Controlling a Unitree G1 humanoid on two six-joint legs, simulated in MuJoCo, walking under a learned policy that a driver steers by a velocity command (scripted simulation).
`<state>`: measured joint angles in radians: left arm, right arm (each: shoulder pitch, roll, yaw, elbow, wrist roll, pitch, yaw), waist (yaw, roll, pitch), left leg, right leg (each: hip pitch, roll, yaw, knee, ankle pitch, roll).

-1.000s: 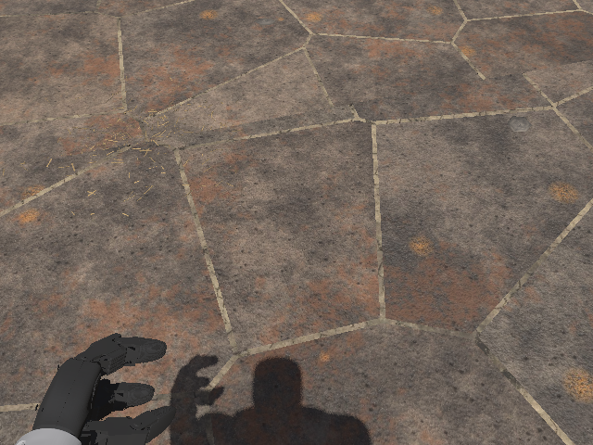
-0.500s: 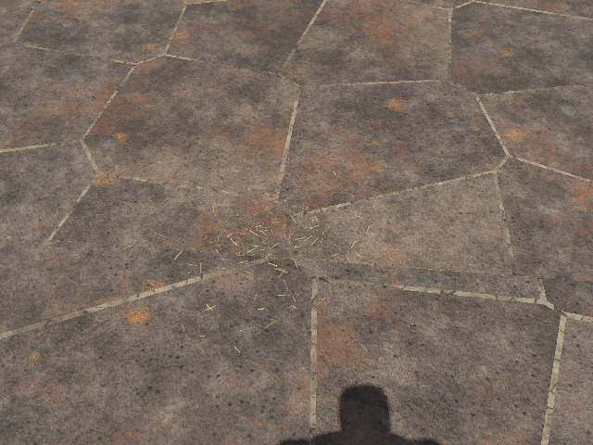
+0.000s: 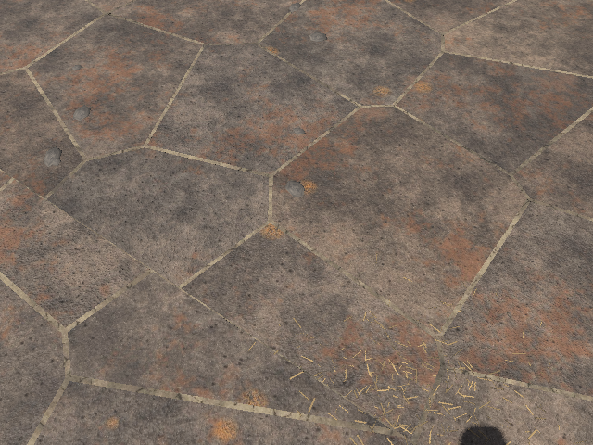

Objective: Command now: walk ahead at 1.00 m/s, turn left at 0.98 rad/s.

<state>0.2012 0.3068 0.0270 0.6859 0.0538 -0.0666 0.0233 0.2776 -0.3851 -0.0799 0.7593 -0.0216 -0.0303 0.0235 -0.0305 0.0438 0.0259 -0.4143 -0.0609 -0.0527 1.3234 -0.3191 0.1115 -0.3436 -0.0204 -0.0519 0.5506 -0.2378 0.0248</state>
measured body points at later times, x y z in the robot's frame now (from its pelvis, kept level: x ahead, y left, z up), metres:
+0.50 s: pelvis +0.43 +0.07 -0.01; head +0.45 +0.06 +0.44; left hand +0.45 +0.35 -0.11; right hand +0.60 -0.17 -0.14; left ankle +0.41 +0.08 -0.73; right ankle +0.48 -0.10 -0.65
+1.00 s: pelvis +0.89 +0.19 -0.15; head +0.89 +0.21 +0.30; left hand +0.68 +0.36 -0.29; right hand +1.17 +0.11 -0.21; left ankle +0.86 +0.31 -0.66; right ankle +0.88 +0.09 -0.88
